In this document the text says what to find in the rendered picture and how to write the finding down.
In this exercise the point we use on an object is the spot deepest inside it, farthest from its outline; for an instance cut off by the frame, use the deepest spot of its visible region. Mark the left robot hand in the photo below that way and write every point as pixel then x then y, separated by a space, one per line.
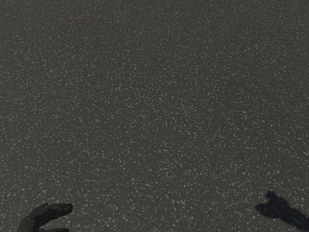
pixel 42 215

